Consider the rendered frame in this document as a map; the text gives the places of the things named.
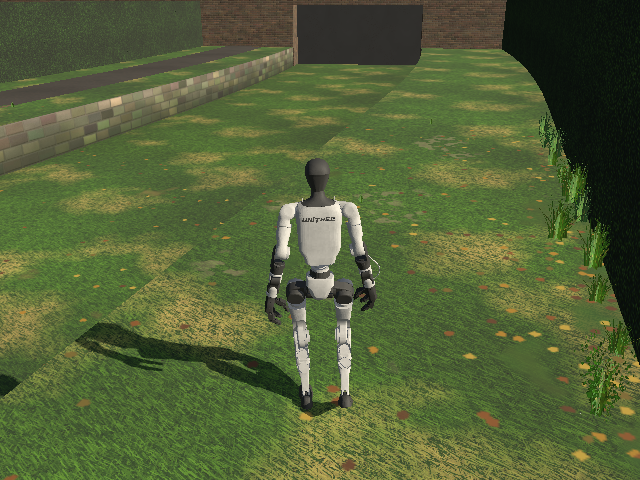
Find robot left forearm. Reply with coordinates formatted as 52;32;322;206
266;245;285;298

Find robot left hand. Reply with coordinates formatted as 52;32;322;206
265;296;289;325

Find robot torso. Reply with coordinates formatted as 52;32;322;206
295;196;342;300

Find robot right forearm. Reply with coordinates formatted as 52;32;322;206
355;241;375;288

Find robot right hand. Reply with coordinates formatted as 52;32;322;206
353;284;377;311

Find left robot upper arm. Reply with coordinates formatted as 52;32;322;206
275;202;298;260

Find robot left thigh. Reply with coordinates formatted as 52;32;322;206
286;278;310;347

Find right robot upper arm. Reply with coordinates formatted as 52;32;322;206
339;201;365;257

